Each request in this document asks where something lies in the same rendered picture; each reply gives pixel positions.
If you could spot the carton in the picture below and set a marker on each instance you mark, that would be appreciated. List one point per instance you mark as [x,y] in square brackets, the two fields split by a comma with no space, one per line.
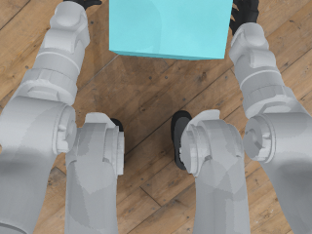
[169,29]

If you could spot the left robot shin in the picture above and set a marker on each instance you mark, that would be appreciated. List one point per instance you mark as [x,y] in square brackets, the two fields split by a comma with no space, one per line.
[91,117]

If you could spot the left robot forearm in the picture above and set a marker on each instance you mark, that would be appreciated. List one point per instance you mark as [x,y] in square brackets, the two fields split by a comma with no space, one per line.
[58,63]

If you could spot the left robot thigh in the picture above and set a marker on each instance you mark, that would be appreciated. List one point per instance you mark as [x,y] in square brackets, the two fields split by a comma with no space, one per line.
[91,181]

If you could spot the robot left hand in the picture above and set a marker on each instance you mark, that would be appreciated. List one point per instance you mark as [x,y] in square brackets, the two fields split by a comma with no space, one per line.
[86,3]

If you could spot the right robot upper arm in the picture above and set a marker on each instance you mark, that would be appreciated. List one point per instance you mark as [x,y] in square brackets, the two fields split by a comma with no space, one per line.
[281,142]

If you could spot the left robot upper arm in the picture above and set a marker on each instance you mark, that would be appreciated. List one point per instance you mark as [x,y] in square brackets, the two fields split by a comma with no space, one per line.
[33,132]

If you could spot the right robot forearm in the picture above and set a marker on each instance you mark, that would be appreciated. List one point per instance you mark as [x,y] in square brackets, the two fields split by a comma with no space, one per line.
[259,78]

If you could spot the robot right hand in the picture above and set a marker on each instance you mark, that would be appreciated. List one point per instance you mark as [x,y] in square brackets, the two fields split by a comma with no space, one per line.
[248,12]

